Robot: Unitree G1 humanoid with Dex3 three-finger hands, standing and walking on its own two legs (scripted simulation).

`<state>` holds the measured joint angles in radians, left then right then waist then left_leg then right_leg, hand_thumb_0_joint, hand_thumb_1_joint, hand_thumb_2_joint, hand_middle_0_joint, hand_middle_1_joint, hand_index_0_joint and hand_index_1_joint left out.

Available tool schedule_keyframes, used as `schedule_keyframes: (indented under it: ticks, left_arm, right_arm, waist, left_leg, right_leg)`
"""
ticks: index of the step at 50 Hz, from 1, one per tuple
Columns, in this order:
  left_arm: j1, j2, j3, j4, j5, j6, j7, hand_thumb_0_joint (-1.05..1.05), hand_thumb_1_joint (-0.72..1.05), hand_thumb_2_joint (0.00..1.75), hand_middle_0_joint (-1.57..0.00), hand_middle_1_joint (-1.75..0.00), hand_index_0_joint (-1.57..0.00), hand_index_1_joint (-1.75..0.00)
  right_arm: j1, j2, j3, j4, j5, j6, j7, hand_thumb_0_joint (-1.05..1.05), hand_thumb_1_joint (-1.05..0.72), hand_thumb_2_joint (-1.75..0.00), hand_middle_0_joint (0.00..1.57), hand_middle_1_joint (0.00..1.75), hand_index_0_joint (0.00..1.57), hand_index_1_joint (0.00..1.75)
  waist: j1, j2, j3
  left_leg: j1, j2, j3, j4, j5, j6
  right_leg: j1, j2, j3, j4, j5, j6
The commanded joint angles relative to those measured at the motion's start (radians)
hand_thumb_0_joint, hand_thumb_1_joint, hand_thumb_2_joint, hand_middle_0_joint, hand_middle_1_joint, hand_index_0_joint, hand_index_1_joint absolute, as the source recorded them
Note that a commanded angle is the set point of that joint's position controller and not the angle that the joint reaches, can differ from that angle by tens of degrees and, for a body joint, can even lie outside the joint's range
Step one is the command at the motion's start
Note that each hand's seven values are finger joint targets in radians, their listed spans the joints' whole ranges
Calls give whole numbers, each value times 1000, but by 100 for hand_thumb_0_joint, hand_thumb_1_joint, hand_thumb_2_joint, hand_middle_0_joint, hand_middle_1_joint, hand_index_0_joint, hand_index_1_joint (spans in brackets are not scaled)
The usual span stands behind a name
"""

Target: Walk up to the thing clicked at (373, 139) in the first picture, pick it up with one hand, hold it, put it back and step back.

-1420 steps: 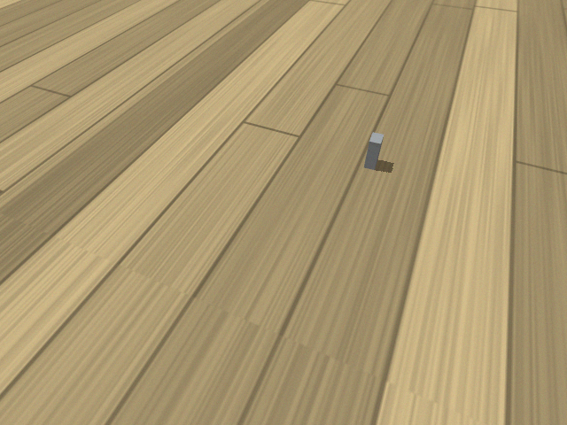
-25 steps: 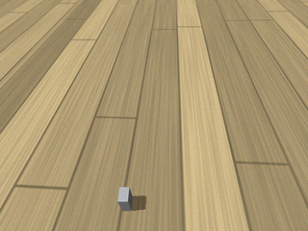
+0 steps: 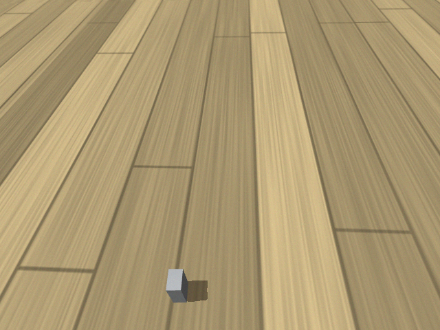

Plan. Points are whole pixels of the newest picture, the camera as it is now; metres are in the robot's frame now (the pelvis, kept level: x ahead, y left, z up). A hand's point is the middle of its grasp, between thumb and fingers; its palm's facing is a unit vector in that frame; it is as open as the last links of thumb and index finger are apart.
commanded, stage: stand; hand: left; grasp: from the side
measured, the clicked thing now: (177, 286) +0.40 +0.23 -0.70
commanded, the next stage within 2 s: step back in 0.38 s
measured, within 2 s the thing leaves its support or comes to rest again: neither
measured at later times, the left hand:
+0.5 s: hand out of the picture +0.08 +0.26 -0.16, palm faces +0.01 -0.94 -0.35, open 7.4 cm
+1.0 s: hand out of the picture +0.03 +0.32 -0.18, palm faces -0.10 -0.93 -0.35, open 7.4 cm
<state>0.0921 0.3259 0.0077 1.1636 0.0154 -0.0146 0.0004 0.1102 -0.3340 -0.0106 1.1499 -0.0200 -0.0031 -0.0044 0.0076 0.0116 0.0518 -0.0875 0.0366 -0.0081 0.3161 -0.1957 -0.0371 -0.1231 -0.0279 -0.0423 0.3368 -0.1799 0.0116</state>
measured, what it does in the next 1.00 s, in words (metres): walks backwards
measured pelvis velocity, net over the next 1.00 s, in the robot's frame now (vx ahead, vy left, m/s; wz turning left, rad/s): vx -0.09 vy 0.07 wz -0.06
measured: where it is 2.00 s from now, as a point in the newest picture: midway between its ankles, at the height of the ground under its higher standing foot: outside the picture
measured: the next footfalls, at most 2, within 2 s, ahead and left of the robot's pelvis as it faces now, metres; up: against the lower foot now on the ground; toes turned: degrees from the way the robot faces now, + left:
right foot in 1.12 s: -0.11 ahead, -0.06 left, +0.00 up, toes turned -1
left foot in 1.44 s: -0.18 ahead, +0.18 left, +0.00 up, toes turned -4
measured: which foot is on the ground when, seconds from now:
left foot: down 0.00-1.00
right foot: down 0.00-0.68, up 0.70-1.00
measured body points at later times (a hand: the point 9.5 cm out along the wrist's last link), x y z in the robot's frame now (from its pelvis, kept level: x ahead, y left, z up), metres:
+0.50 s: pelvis -0.01 +0.00 -0.01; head +0.03 +0.00 +0.44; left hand +0.08 +0.31 -0.14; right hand +0.08 -0.30 -0.14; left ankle -0.02 +0.14 -0.74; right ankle +0.00 -0.12 -0.75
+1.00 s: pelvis -0.09 +0.07 -0.02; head -0.01 +0.09 +0.42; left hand +0.03 +0.37 -0.16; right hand -0.02 -0.24 -0.13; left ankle -0.06 +0.15 -0.75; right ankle -0.13 -0.07 -0.70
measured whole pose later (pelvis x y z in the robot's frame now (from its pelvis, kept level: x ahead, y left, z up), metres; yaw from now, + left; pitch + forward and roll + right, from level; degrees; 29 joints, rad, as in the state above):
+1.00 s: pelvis -0.09 +0.07 -0.02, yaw -3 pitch -2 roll -1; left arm 0.11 0.38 0.07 0.89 0.02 0.07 0.02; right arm 0.13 -0.33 -0.06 0.88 -0.02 0.02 -0.03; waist -0.02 -0.04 0.22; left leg -0.29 -0.03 0.05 0.58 -0.26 0.07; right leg -0.36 0.08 0.13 0.95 -0.50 0.02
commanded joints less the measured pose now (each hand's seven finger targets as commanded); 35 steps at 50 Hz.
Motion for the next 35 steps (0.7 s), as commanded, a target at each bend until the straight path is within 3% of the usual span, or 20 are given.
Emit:
schedule_keyframes:
  ticks: [1, 5, 17, 18, 19, 20, 22, 23, 24, 25, 26, 27, 30, 32, 33, 34, 35]
  left_arm:
    - [-39, 218, 38, -55, -5, -20, 18, 0, 90, 90, -20, -30, -20, -30]
    - [-38, 214, 39, -58, -5, -20, 19, 0, 90, 90, -20, -30, -20, -30]
    - [-38, 220, 43, -64, -4, -20, 17, 0, 90, 90, -20, -30, -20, -30]
    - [-43, 218, 42, -65, -6, -20, 16, 0, 90, 90, -20, -30, -20, -30]
    - [-31, 291, 91, -92, -23, -9, 19, 0, 90, 90, -20, -30, -20, -30]
    - [-10, 297, 97, -102, -27, -6, 22, 0, 90, 90, -20, -30, -20, -30]
    - [2, 312, 110, -141, -24, -3, 24, 0, 90, 90, -20, -30, -20, -30]
    - [-15, 323, 117, -166, -20, 0, 25, 0, 90, 90, -20, -30, -20, -30]
    - [-46, 323, 117, -196, -9, 3, 27, 0, 90, 90, -20, -30, -20, -30]
    - [-62, 323, 119, -222, 4, 5, 30, 0, 90, 90, -20, -30, -20, -30]
    - [-75, 323, 121, -247, 12, 7, 31, 0, 90, 90, -20, -30, -20, -30]
    - [-109, 307, 115, -264, 13, 10, 34, 0, 90, 90, -20, -30, -20, -30]
    - [-132, 295, 106, -309, 15, 25, 36, 0, 90, 90, -20, -30, -20, -30]
    - [-122, 279, 99, -326, 0, 47, 30, 0, 90, 90, -20, -30, -20, -30]
    - [-77, 222, 92, -335, -14, 58, 29, 0, 90, 90, -20, -30, -20, -30]
    - [-48, 184, 85, -338, -17, 64, 35, 0, 90, 90, -20, -30, -20, -30]
    - [-56, 223, 97, -333, -7, 67, 49, 0, 90, 90, -20, -30, -20, -30]
  right_arm:
    - [-24, -201, -32, -53, 2, -19, -13, 0, -90, -90, 20, 30, 20, 30]
    - [-22, -208, -36, -57, 3, -18, -13, 0, -90, -90, 20, 30, 20, 30]
    - [-32, -202, -32, -65, 3, -18, -11, 0, -90, -90, 20, 30, 20, 30]
    - [-31, -206, -33, -64, 5, -19, -12, 0, -90, -90, 20, 30, 20, 30]
    - [-69, -256, -52, -89, 8, -2, -6, 0, -90, -90, 20, 30, 20, 30]
    - [-57, -233, -50, -107, 19, 6, -5, 0, -90, -90, 20, 30, 20, 30]
    - [-30, -220, -52, -133, 26, 15, -3, 0, -90, -90, 20, 30, 20, 30]
    - [-13, -209, -56, -145, 27, 25, -3, 0, -90, -90, 20, 30, 20, 30]
    - [0, -211, -65, -156, 22, 34, -1, 0, -90, -90, 20, 30, 20, 30]
    - [9, -218, -74, -170, 15, 44, 3, 0, -90, -90, 20, 30, 20, 30]
    - [28, -213, -77, -186, 15, 51, 7, 0, -90, -90, 20, 30, 20, 30]
    - [62, -210, -78, -193, 23, 52, 8, 0, -90, -90, 20, 30, 20, 30]
    - [113, -223, -84, -200, 19, 45, 6, 0, -90, -90, 20, 30, 20, 30]
    - [141, -214, -90, -192, -4, 31, 3, 0, -90, -90, 20, 30, 20, 30]
    - [107, -275, -106, -213, -28, 22, -2, 0, -90, -90, 20, 30, 20, 30]
    - [71, -366, -122, -234, -34, 13, -2, 0, -90, -90, 20, 30, 20, 30]
    - [72, -408, -129, -257, -19, 11, -3, 0, -90, -90, 20, 30, 20, 30]
  waist:
    - [-5, -8, -85]
    - [-6, -15, -102]
    - [-6, -10, -84]
    - [-8, -5, -76]
    - [-3, -17, 30]
    - [-5, -34, 11]
    - [-8, -85, -84]
    - [-13, -121, -104]
    - [-17, -171, -126]
    - [-14, -177, -123]
    - [-24, -172, -119]
    - [-45, -194, -129]
    - [-52, -199, -126]
    - [-63, -118, -102]
    - [-32, 83, -83]
    - [-4, 225, -67]
    - [-49, 215, -91]
  left_leg:
    - [-13, 91, -54, -49, 165, 39]
    - [1, 94, -48, -42, 208, 38]
    - [-5, 96, -51, -55, 158, 38]
    - [-1, 96, -51, -54, 173, 36]
    - [-94, 70, -58, 68, 287, 65]
    - [-104, 55, -37, 122, 288, 64]
    - [-97, -2, -4, 271, 208, 60]
    - [-128, -42, 13, 358, 83, 55]
    - [-172, -72, 4, 466, -181, 62]
    - [-188, -80, -32, 599, -335, 75]
    - [-195, -72, -75, 657, -361, 86]
    - [-208, -53, -94, 650, -348, 93]
    - [-201, -39, -39, 440, -230, 75]
    - [-138, -39, -11, 129, 32, 63]
    - [-113, 103, -226, 28, 288, 85]
    - [-25, 246, -421, 26, 550, 146]
    - [-97, 319, -486, 43, 600, 230]
  right_leg:
    - [53, -113, 90, -40, 185, -25]
    - [72, -114, 86, -30, 246, -27]
    - [50, -110, 88, -45, 187, -26]
    - [48, -110, 92, -45, 197, -25]
    - [-19, -101, 111, 22, 357, -35]
    - [-12, -114, 113, 36, 415, -52]
    - [2, -181, 175, 35, 498, -127]
    - [-3, -231, 217, 21, 487, -178]
    - [-1, -295, 273, 13, 484, -235]
    - [-60, -333, 293, 20, 457, -275]
    - [-91, -330, 261, 56, 463, -284]
    - [-90, -313, 235, 82, 470, -270]
    - [-81, -257, 193, 164, 407, -203]
    - [-107, -179, 145, 306, 272, -133]
    - [-194, -40, 93, 447, 63, -78]
    - [-385, 133, 124, 574, -423, -44]
    - [-342, 143, 245, 707, -516, -33]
